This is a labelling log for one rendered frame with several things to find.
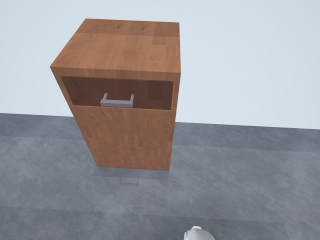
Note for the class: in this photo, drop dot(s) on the handle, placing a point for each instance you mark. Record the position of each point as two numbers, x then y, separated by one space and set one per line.
117 103

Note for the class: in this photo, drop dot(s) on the drawer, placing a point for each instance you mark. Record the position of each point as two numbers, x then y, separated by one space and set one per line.
148 94

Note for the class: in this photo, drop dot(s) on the robot right thigh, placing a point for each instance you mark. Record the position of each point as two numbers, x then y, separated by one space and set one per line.
198 234

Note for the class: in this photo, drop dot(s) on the cabinet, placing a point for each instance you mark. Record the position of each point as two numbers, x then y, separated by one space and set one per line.
118 137

